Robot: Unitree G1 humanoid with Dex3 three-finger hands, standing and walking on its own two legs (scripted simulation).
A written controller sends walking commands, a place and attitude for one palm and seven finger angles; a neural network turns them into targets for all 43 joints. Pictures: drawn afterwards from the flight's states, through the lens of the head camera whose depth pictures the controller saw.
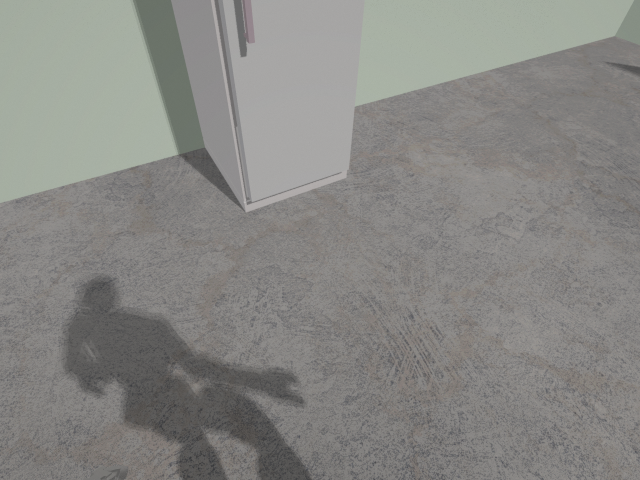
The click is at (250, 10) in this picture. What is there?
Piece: fridge door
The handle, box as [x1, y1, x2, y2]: [242, 0, 254, 43]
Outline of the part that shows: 242,0 246,32 243,33 247,41 250,43 254,42 250,0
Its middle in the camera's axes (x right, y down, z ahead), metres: -0.23 -0.72 +1.12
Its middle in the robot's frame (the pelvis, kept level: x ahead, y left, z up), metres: +1.32 +0.30 +0.14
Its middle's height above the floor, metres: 0.91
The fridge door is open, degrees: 0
